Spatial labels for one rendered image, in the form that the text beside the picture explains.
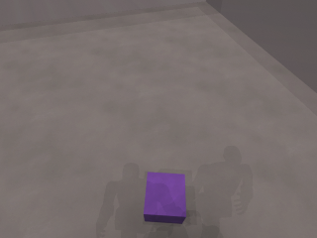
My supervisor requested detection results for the carton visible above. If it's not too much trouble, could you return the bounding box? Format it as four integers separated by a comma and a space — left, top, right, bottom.
144, 172, 186, 224

